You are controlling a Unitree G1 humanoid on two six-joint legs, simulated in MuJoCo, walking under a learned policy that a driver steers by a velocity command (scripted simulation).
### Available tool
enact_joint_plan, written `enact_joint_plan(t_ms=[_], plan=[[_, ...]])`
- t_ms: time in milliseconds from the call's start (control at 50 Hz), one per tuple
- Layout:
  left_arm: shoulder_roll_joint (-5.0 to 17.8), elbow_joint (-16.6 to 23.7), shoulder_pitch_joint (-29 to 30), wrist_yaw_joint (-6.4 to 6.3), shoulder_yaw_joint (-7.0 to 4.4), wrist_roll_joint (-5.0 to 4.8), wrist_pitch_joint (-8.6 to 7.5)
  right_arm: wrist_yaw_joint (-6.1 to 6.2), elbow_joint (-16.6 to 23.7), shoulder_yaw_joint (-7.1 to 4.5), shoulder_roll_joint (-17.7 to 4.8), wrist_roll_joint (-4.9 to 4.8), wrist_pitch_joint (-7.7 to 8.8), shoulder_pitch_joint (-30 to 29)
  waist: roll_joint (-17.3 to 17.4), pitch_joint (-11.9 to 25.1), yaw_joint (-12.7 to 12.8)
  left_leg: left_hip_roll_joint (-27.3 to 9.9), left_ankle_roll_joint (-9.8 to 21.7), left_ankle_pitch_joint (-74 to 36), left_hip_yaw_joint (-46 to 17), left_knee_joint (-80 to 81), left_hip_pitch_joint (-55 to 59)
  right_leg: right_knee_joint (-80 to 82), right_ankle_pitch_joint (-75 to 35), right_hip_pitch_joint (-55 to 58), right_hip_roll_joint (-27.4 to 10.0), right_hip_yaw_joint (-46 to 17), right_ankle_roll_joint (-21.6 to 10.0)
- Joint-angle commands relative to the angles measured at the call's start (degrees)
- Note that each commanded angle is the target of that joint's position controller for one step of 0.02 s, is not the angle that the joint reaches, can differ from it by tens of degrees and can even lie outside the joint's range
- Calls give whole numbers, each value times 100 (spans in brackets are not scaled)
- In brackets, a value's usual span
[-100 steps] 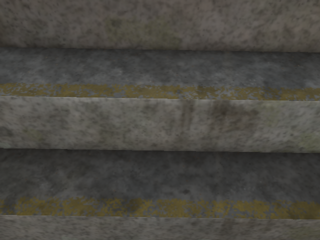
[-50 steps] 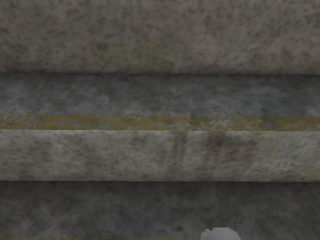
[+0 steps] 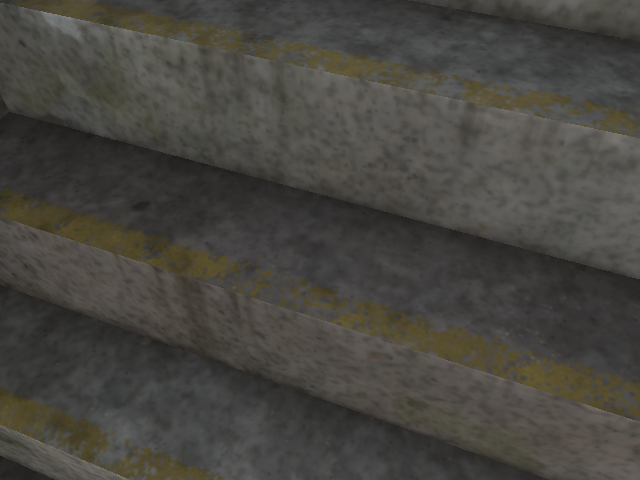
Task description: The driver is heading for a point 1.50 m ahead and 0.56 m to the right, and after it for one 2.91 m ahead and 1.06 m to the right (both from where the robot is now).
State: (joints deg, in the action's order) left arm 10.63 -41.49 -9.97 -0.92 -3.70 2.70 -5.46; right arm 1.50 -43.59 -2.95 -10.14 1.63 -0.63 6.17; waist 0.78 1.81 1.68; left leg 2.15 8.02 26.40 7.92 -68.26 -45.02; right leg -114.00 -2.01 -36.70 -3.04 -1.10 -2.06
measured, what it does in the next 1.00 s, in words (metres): climbs, turning right: right foot, then left foot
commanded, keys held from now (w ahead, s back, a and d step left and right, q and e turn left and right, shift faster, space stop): q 0.08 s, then e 0.92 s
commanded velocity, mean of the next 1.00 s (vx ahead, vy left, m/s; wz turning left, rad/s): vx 0.02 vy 0.00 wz -0.23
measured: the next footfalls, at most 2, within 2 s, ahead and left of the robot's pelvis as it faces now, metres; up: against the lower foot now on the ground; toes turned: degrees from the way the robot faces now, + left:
right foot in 0.58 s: +0.08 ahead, -0.13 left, +0.00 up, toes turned -7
left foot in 0.90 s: +0.16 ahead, +0.07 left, +0.00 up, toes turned -15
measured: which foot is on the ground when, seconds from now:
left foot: down 0.00-0.60, up 0.62-0.88, down 0.90-1.00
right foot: up 0.00-0.56, down 0.58-0.90, up 0.92-1.00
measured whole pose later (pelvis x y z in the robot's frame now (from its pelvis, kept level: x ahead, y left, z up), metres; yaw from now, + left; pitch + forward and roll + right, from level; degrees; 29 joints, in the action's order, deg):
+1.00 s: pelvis +0.06 +0.01 +0.08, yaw -20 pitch +2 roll +0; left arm 12.4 -39.1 -9.9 -2.1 -5.6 2.5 0.7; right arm 4.5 -33.8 -0.8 -8.9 2.0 0.5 13.1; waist -3.2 0.1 -0.6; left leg 0.7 4.0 17.4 5.8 -39.8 -25.0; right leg -79.3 20.5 -35.7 4.7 -6.2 1.7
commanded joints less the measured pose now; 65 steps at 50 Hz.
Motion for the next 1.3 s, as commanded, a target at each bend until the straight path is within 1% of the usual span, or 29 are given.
enact_joint_plan(t_ms=[20, 100, 220, 300, 360, 440, 480, 520, 560, 580, 600, 620, 660, 700, 760, 800, 840, 860, 880, 900, 920, 940, 960, 980, 1020, 1040, 1060, 1120, 1300], plan=[[-141, 501, -249, -50, 212, 160, 80, 38, 8, -107, -251, -81, 282, 431, 105, -295, -166, -295, 11, -1319, -2826, 2803, 2212, 154, 51, -1851, 294, -266, 42], [-128, 791, 227, -20, 262, -50, 287, 223, 239, -247, -526, -126, 477, 983, 70, 495, -252, -590, -92, -3811, -3005, 3080, 3836, 605, 651, -2208, 452, -351, 284], [-230, 666, 471, -193, 243, -302, 769, 441, 820, 95, -77, 53, 475, 494, 237, 643, -231, -1194, 35, -2335, -2768, 4129, 2552, 1013, 104, -1046, 454, -313, 467], [-232, 261, 188, -225, 81, -179, 952, 509, 936, 228, -87, 53, 466, 679, 189, 218, -351, -1306, -35, -1121, -2455, 4413, 2417, 1445, 38, -778, 689, -874, 590], [-121, 57, 73, -151, 20, -184, 998, 561, 872, 155, -271, 29, 563, 739, 334, 144, -330, -1411, -132, -1094, -2223, 4729, 2860, 2999, 395, -332, 630, -653, 644], [63, -37, 160, -146, -4, -364, 959, 500, 825, -22, -377, 85, 333, 1139, 1001, 46, -589, -1299, -90, -1181, -1504, 4966, 3490, 6051, 2533, 476, 554, 372, 398], [171, -30, 49, -228, -51, -370, 830, 453, 805, -105, -483, 126, 237, 1319, 1167, -5, -654, -1546, 340, -1648, -1693, 4832, 3588, 6803, 3009, 868, 479, 428, 147], [42, -68, -347, -253, -36, -194, 660, 438, 852, -150, -555, 71, 195, 1171, 991, -17, -459, -1620, 575, -2477, -1520, 4369, 3445, 7653, 2732, 1329, 384, 489, -65], [-25, -106, -469, -219, 2, -114, 546, 371, 862, -181, -502, -1, 227, 1045, 248, -193, -362, -1391, 353, -2433, -1170, 3768, 3131, 8458, 1749, 1598, 416, 292, -294], [34, -90, -727, -219, -16, -53, 493, 322, 907, -179, -445, -49, 257, 866, -81, -23, -161, -1356, 183, -2044, -1045, 3280, 2591, 8530, 1243, 2097, 130, -192, -432], [374, 5, -836, -276, -109, -45, 445, 235, 1089, -152, -296, -101, 285, 657, -1002, 93, -133, -984, -177, -1383, -587, 2650, 1561, 8168, -84, 2784, -394, -1160, -757], [512, 251, -886, -352, -162, -20, 445, 165, 1140, -125, -309, -160, 278, 424, -1693, 256, 127, -484, -469, -943, -368, 1862, 1050, 8592, -11, 2669, -1063, -2560, -1425], [765, 597, -482, -412, -225, 91, 453, 59, 1102, -132, -278, -155, 264, 186, -1284, 199, 256, -308, -679, -418, -1033, -182, 538, 9242, 445, 2355, -1375, -3233, -2014], [1040, 561, -220, -390, -320, 8, 576, -23, 1200, -56, -259, 65, 195, 349, -368, -181, -80, -89, -812, -878, -735, -985, 240, 8750, 1272, 1861, -580, -2162, -1698], [824, 624, -144, -405, -254, -31, 682, -47, 1460, 119, -111, 185, 139, 173, -530, -33, -77, -139, -791, -1179, -814, -1019, -93, 8442, 867, 2017, -300, -2186, -1502], [900, 653, -198, -466, -284, 20, 713, -29, 1552, 171, -196, 121, 100, 372, -736, 37, -124, -222, -719, -638, -795, 304, 137, 8381, 886, 2164, -169, -2157, -1243], [958, 697, -160, -520, -319, 112, 809, 27, 1502, 224, -238, -94, 63, 628, -861, 49, -172, -104, -667, 146, -489, 2649, 1155, 8325, 821, 1876, 51, -1964, -897], [944, 564, -404, -487, -350, 60, 828, 118, 1358, 192, -239, -200, 2, 718, -630, 184, -56, 340, -727, 174, 484, 3334, 1871, 8453, 1165, 1665, 45, -1867, -923], [867, 589, -180, -353, -299, 46, 721, 244, 1248, 136, -282, -310, 16, 1034, -1113, 521, -203, 37, -485, -927, -193, 3589, 2971, 8413, 622, 1307, -218, -2323, -816], [482, 566, -4, -180, -244, -48, 573, 307, 1193, 90, -431, -206, 99, 1221, -351, 571, -365, -496, -348, -1653, -943, 3831, 3808, 7306, 1320, 495, 71, -1845, -509], [324, 815, 170, -100, -196, -279, 488, 306, 1366, -78, -1075, -13, 113, 1174, 1445, 921, -569, -2004, 333, -2777, -3048, 4662, 4576, 5531, 2921, -802, 952, -693, -42], [507, 747, -88, -85, -227, -172, 412, 319, 1620, -158, -1093, 76, 203, 755, 1653, 1296, -434, -2828, 933, -2996, -4124, 5044, 3937, 3367, 3303, -555, 764, -320, 311], [598, 638, -81, -100, -315, -88, 412, 324, 1670, -63, -739, 62, 241, 359, 820, 1119, -225, -2535, 1013, -2462, -3686, 4977, 3564, 2088, 2807, -531, 603, -497, 416], [341, 804, 278, -73, -243, 59, 471, 409, 1569, -37, -673, 129, 262, 231, 121, 502, 6, -2005, 762, -1050, -2954, 4789, 3034, 1611, 2011, -748, 461, -767, 530], [316, 765, 26, -60, -220, 137, 588, 406, 1306, -20, -464, 29, 306, 161, 20, -120, 26, -1465, 770, -796, -1821, 4315, 2484, 1825, 1114, -902, 595, -513, 477], [417, 805, 22, -5, -189, 65, 591, 367, 1280, -14, -483, 10, 361, 321, -213, -283, -44, -1464, 637, -679, -1791, 4463, 2726, 2557, 1202, -1044, 583, -565, 534], [340, 773, -48, 22, -214, 182, 585, 299, 1130, -125, -538, 3, 439, 450, -229, -237, -5, -1494, 536, -784, -1677, 4095, 2618, 2021, 340, -935, 660, -644, 513], [391, 808, -2, -13, -215, 137, 591, 235, 1026, -232, -729, -53, 560, 483, 227, 208, -66, -1879, 641, -726, -1882, 4069, 3191, 1724, 13, -1207, 634, -675, 476], [182, 1195, 655, 14, -130, 93, 679, 340, 1027, -252, -723, 132, 518, 648, 607, 56, -383, -2627, 610, -157, -2121, 3641, 3130, 2147, 482, -1688, 163, -848, 324]])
